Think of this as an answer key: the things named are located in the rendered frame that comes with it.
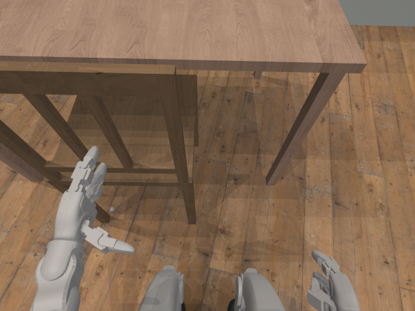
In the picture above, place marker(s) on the robot left forearm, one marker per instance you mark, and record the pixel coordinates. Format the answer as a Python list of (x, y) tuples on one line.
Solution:
[(58, 275)]

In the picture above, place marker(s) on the robot thigh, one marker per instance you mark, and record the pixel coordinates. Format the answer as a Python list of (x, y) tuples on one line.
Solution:
[(164, 292), (254, 293)]

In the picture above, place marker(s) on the right robot thigh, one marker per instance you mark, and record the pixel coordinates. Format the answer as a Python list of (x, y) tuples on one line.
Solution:
[(254, 293)]

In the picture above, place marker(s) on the chair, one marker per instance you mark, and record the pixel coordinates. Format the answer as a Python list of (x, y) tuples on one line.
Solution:
[(143, 118)]

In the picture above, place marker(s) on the robot right hand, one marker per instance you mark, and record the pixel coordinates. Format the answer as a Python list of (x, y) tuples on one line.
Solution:
[(338, 293)]

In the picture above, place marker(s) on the left robot thigh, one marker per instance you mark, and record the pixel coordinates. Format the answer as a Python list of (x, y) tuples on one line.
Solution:
[(164, 292)]

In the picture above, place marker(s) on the robot left hand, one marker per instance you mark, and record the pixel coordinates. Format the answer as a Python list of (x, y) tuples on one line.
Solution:
[(78, 202)]

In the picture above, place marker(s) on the table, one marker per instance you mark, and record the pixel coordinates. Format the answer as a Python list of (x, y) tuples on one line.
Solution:
[(305, 36)]

